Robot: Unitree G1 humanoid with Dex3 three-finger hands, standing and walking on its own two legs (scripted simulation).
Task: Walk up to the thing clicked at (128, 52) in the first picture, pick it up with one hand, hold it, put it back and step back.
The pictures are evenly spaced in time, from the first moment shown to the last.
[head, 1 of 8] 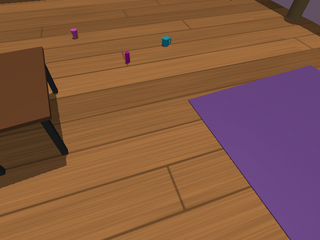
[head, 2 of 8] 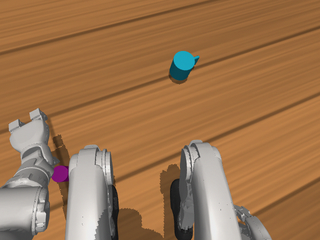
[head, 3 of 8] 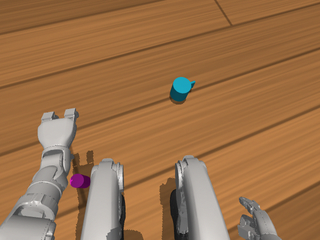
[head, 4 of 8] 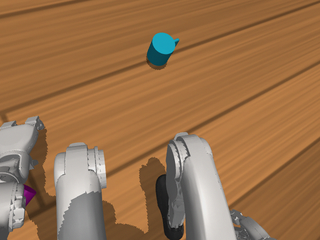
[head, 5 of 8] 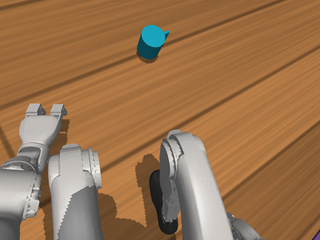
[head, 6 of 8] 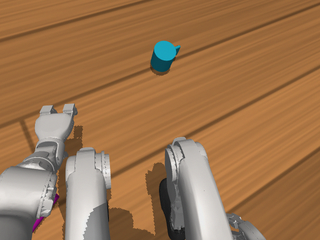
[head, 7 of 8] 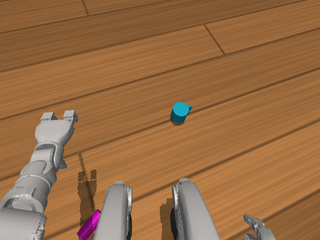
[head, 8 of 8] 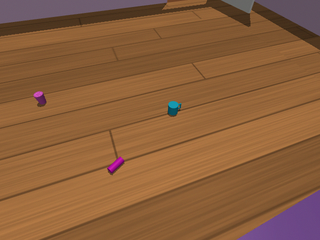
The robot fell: no
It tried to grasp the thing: yes
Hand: left
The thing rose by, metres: 0.00
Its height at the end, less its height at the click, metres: -0.03
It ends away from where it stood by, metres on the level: 0.11
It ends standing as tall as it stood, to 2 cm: no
